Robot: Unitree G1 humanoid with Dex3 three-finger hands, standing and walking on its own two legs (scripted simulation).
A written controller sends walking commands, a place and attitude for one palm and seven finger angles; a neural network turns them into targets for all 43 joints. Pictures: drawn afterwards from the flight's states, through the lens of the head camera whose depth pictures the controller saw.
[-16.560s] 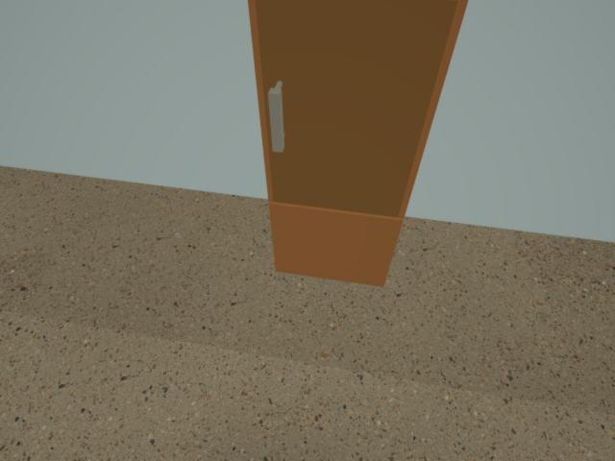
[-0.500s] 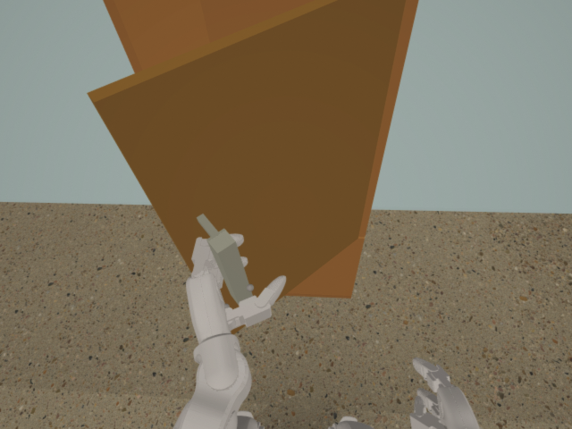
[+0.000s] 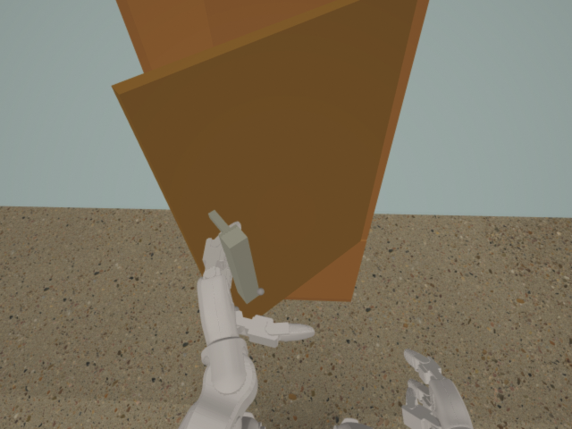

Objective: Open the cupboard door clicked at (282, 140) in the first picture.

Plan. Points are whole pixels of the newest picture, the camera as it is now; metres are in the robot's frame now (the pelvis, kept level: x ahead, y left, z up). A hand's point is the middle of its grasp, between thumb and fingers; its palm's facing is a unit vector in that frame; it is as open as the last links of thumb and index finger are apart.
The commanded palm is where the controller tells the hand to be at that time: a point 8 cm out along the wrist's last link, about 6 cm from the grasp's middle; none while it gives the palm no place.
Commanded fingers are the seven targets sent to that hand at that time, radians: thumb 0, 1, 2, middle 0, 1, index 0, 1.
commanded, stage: slide the hand sideways off the handle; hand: left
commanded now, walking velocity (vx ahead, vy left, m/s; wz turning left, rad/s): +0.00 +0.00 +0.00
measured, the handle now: (233, 258) +0.35 +0.10 +0.05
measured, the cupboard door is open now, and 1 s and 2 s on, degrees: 42 45 45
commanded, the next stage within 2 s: draw the hand back to the body in 1.24 s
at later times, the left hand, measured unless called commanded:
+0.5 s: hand (259, 326) +0.25 +0.05 +0.05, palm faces -0.10 -0.99 +0.01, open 16.2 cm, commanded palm +0.22 +0.11 +0.05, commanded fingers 0.00 -0.50 0.30 -0.15 -0.30 -0.15 -0.30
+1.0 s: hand (215, 355) +0.21 +0.10 +0.05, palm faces -0.05 -1.00 -0.01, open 16.1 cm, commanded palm +0.18 +0.16 +0.05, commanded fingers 0.00 -0.50 0.30 -0.15 -0.30 -0.15 -0.30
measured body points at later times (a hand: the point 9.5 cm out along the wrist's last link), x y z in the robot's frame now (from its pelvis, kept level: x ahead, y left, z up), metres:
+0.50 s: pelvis -0.01 +0.02 -0.01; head +0.04 +0.00 +0.44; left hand +0.24 +0.10 +0.05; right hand +0.15 -0.20 -0.10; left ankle +0.02 +0.13 -0.67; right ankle +0.01 -0.07 -0.67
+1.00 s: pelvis +0.00 +0.02 -0.02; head +0.06 +0.00 +0.43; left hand +0.21 +0.15 +0.05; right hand +0.19 -0.20 -0.09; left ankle +0.02 +0.13 -0.67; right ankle +0.01 -0.07 -0.67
